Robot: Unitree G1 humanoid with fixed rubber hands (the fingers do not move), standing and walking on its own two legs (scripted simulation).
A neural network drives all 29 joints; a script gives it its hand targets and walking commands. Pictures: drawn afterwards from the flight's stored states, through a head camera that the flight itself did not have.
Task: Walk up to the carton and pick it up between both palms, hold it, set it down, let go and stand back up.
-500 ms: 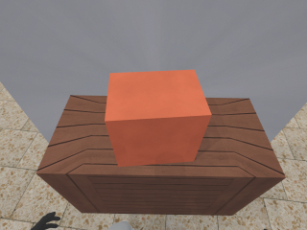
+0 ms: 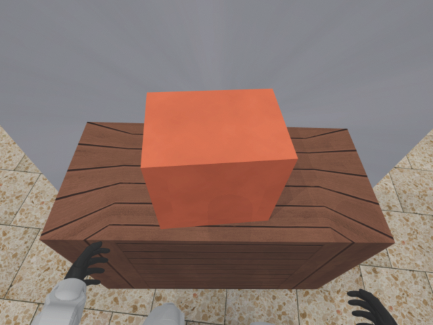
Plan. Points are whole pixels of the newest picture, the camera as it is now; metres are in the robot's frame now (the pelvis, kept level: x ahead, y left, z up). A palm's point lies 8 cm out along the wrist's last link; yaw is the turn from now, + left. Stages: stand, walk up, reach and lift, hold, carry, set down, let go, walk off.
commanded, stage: reach and lift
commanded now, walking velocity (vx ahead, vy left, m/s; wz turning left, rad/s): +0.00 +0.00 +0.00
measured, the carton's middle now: (213, 162) +0.46 +0.03 -0.04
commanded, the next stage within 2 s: none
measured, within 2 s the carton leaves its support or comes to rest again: neither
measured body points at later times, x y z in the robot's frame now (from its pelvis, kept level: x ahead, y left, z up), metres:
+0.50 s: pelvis -0.01 +0.00 +0.02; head -0.01 +0.01 +0.47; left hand +0.18 +0.26 -0.04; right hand +0.13 -0.27 -0.06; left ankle +0.06 +0.13 -0.71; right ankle -0.02 -0.12 -0.71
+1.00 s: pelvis +0.02 +0.00 +0.02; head +0.05 +0.00 +0.47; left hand +0.21 +0.23 -0.02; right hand +0.18 -0.27 -0.03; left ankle +0.06 +0.13 -0.71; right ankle -0.02 -0.12 -0.71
